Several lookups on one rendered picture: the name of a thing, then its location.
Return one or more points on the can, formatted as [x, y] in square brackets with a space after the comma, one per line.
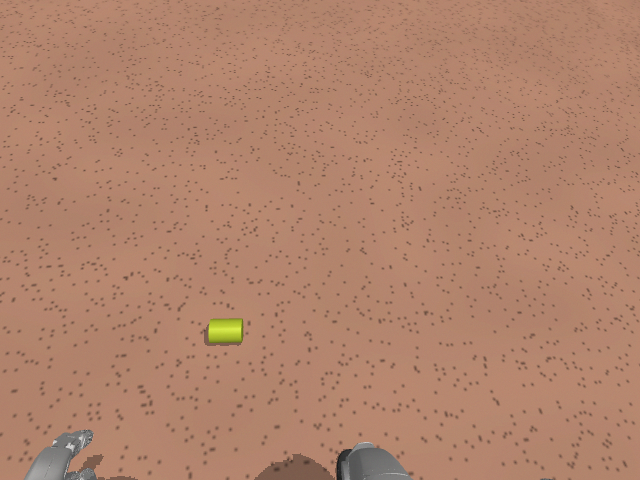
[226, 330]

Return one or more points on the left robot hand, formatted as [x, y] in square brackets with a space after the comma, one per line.
[53, 462]

